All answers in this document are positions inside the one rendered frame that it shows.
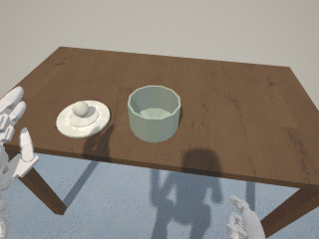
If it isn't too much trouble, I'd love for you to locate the right robot hand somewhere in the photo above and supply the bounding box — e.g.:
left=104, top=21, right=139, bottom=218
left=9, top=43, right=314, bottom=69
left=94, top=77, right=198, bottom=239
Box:
left=226, top=195, right=265, bottom=239

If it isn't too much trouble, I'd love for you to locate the lid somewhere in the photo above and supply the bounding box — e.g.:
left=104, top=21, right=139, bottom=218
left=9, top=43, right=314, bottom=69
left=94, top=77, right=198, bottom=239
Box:
left=56, top=101, right=111, bottom=138

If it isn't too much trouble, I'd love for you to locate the left robot hand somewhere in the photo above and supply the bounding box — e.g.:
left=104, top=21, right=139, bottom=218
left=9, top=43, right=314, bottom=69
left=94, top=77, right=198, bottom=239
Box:
left=0, top=86, right=39, bottom=199

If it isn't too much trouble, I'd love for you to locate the pot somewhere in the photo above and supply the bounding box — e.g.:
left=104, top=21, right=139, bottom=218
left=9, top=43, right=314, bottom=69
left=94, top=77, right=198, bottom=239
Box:
left=128, top=85, right=180, bottom=142

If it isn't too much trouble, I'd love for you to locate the robot left forearm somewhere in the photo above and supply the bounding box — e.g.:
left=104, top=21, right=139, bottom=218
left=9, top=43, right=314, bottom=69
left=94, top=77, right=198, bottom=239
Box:
left=0, top=200, right=10, bottom=239

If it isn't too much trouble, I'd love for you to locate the knob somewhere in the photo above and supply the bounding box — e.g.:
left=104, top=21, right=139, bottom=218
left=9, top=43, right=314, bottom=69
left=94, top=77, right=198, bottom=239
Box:
left=72, top=101, right=90, bottom=118

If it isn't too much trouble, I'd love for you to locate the table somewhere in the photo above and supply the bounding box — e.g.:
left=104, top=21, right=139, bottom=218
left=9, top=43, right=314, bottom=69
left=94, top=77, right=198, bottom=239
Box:
left=0, top=46, right=319, bottom=238

